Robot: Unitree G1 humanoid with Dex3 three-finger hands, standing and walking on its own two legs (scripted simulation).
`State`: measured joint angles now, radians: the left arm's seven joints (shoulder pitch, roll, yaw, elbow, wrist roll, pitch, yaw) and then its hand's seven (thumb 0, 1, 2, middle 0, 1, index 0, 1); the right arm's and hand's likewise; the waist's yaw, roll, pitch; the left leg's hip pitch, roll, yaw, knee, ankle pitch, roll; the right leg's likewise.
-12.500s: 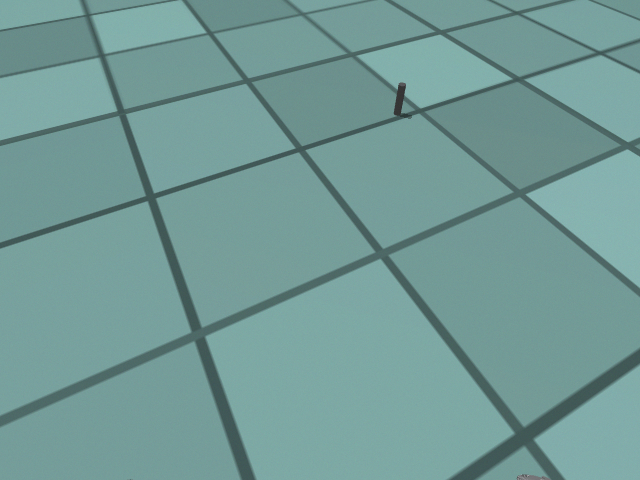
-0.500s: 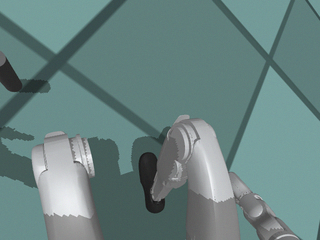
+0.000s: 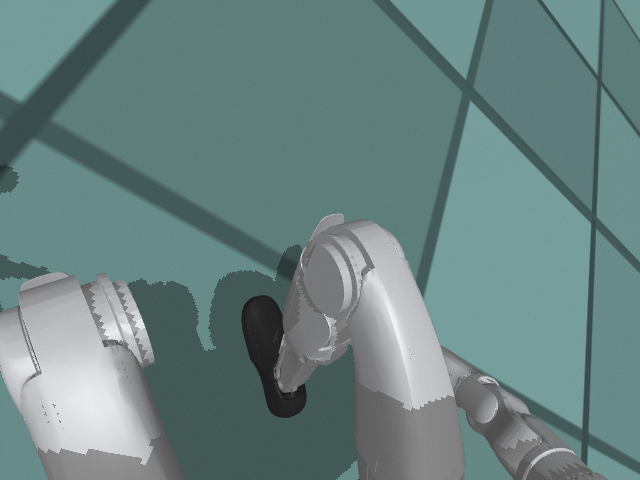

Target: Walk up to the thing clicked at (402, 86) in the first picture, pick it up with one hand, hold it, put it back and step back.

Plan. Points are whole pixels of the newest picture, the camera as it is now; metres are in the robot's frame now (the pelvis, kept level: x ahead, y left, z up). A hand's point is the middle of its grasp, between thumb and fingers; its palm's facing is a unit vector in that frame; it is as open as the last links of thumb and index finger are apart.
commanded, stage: close in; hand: left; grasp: from the side
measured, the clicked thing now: out of the picture +0.48 +0.31 -0.20
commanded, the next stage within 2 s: rest palm in 0.26 s
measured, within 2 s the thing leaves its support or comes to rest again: leaves its support in 1.52 s
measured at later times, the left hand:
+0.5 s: hand out of the picture +0.44 +0.29 -0.17, palm faces +0.35 -0.94 +0.01, open 17.1 cm
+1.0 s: hand out of the picture +0.46 +0.30 -0.18, palm faces +0.39 -0.92 -0.02, open 9.4 cm
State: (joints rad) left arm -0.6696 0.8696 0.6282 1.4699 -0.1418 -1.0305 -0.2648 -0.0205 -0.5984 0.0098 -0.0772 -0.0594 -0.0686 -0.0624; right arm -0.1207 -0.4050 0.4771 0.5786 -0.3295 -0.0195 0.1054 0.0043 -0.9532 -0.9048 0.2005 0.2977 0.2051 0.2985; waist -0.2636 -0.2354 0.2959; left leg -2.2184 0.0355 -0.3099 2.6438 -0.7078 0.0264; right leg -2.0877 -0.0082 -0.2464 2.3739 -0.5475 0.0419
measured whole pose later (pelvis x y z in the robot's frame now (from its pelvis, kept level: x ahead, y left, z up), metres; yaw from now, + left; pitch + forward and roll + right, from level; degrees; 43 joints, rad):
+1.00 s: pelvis +0.00 +0.00 +0.00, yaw -2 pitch +14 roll -19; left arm -0.75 0.92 0.52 1.54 -0.05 -1.10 0.00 -0.01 0.22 0.58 -0.57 -0.54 -0.55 -0.54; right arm -0.18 -0.38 0.54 0.54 -0.37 0.05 0.13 0.00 -0.88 -0.89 0.20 0.30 0.20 0.30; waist -0.28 -0.27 0.33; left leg -2.21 0.03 -0.36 2.65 -0.74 0.02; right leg -2.07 0.01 -0.28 2.35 -0.56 0.05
